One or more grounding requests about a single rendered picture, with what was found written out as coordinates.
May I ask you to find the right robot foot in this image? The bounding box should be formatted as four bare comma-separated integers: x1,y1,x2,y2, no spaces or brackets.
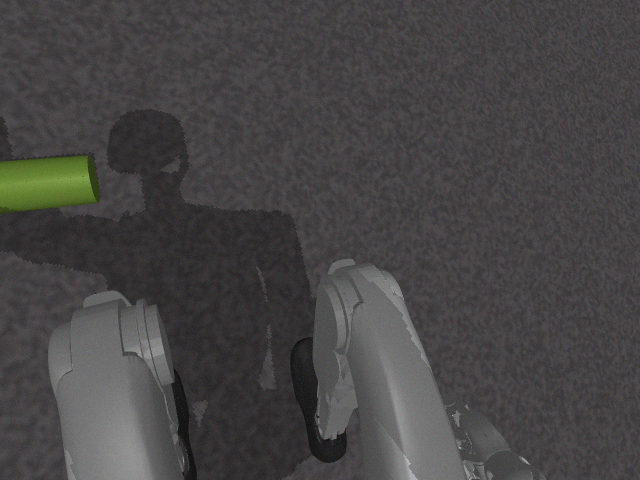
290,337,347,463

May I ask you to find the right robot arm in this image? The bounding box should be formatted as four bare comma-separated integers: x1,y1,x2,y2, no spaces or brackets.
484,451,546,480

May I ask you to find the left robot foot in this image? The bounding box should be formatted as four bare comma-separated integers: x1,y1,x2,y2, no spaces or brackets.
171,367,197,480

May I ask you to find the bottle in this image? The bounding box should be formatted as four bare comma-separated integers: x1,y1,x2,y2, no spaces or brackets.
0,155,100,214

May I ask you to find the right robot hand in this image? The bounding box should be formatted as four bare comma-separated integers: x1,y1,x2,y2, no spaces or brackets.
442,398,512,480

